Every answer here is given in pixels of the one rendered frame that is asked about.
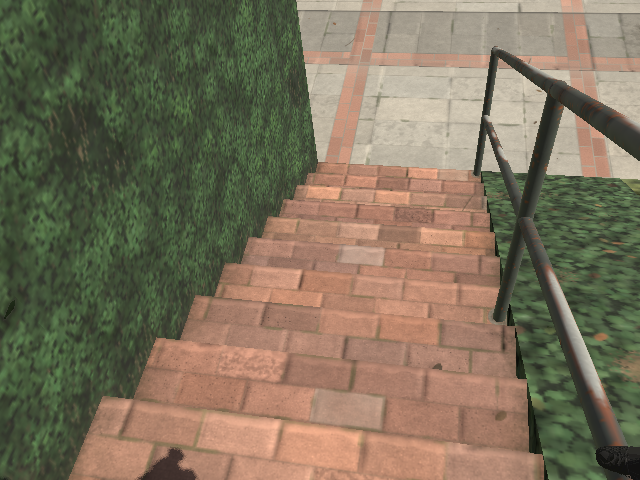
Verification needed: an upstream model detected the robot right hand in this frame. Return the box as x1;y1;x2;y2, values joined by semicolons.
595;446;640;480

